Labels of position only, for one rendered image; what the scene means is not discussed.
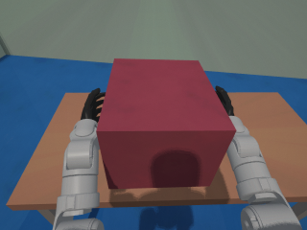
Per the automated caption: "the left robot forearm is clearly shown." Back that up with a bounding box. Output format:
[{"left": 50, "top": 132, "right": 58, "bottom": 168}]
[{"left": 52, "top": 119, "right": 100, "bottom": 230}]

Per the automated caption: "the robot right upper arm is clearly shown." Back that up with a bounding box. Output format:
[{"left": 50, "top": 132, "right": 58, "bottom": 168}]
[{"left": 241, "top": 203, "right": 301, "bottom": 230}]

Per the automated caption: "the right robot forearm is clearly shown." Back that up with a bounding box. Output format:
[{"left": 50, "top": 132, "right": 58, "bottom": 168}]
[{"left": 226, "top": 116, "right": 303, "bottom": 230}]

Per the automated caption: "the carton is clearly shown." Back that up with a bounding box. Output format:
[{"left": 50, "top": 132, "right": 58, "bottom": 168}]
[{"left": 96, "top": 58, "right": 237, "bottom": 190}]

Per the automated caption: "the right robot hand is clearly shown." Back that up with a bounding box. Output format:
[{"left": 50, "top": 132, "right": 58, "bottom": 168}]
[{"left": 215, "top": 85, "right": 235, "bottom": 116}]

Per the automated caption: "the left robot hand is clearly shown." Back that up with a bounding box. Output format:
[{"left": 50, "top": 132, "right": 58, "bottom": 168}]
[{"left": 81, "top": 88, "right": 106, "bottom": 123}]

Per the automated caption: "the table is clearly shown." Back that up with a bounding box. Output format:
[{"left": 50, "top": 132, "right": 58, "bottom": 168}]
[{"left": 6, "top": 92, "right": 307, "bottom": 225}]

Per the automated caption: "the robot left upper arm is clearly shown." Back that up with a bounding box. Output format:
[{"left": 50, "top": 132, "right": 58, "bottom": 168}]
[{"left": 56, "top": 218, "right": 105, "bottom": 230}]

